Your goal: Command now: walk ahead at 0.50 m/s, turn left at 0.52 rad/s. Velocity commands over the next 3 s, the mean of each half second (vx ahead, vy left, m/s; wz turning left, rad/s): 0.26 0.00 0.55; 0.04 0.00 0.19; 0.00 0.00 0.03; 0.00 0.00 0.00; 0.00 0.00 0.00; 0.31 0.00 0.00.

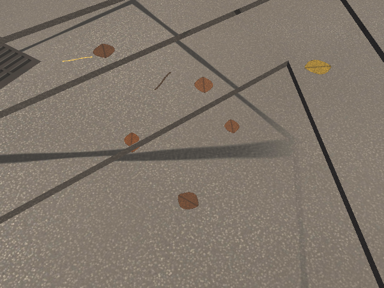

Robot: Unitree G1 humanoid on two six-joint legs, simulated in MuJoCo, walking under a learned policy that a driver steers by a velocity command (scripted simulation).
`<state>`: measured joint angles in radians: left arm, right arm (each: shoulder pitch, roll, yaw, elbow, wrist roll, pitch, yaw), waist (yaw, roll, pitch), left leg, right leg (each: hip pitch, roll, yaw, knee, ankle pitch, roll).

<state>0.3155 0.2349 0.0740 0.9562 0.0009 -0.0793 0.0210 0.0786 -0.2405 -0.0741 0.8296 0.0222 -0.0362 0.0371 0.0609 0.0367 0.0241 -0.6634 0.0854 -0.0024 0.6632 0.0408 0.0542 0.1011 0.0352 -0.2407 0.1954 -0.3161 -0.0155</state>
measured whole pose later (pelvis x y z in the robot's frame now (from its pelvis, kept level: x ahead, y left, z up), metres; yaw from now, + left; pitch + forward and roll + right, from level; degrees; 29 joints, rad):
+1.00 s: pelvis +0.27 +0.04 +0.00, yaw +22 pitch +0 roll +0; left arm 0.16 0.24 0.03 0.84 0.02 -0.01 0.01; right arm 0.21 -0.24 -0.05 0.82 -0.02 0.03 -0.02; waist 0.02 -0.02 0.03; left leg -0.21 0.00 -0.06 0.54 -0.32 -0.01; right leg -0.30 -0.01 0.04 0.50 -0.19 0.03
